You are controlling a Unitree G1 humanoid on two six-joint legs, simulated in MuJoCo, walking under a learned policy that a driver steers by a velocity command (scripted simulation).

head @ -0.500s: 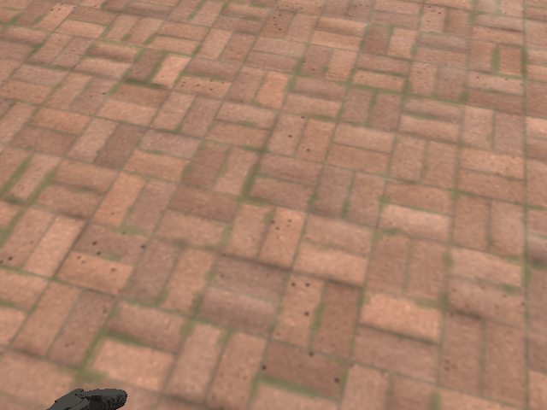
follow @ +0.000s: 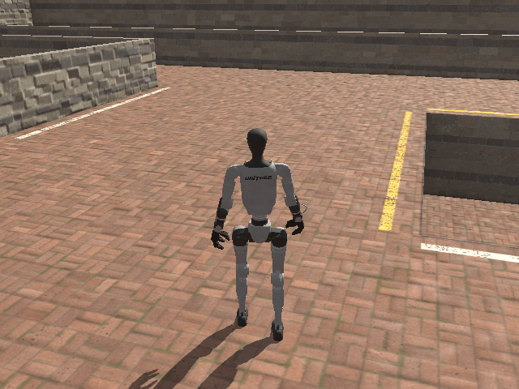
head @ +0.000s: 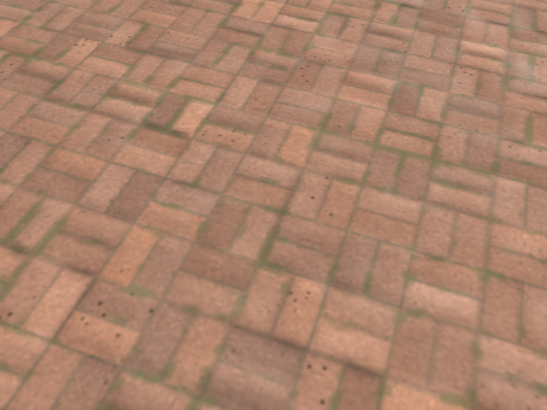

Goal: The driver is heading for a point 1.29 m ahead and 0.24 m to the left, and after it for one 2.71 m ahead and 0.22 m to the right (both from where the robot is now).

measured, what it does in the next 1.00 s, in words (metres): lifts its right foot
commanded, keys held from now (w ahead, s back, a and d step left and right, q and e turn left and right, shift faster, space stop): no key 0.68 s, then w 0.32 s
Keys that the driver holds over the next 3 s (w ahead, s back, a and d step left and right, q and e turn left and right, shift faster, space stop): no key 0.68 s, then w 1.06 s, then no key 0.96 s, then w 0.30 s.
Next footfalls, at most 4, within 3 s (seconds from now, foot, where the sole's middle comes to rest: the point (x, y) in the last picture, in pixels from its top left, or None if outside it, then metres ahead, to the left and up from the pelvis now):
1.44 right None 0.46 -0.12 -0.77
1.96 left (249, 313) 0.75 0.10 -0.77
2.28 right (340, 338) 0.69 -0.14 -0.77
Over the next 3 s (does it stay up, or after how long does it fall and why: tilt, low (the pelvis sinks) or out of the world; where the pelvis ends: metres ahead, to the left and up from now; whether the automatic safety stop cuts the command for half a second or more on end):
stays up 0.74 0.01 -0.01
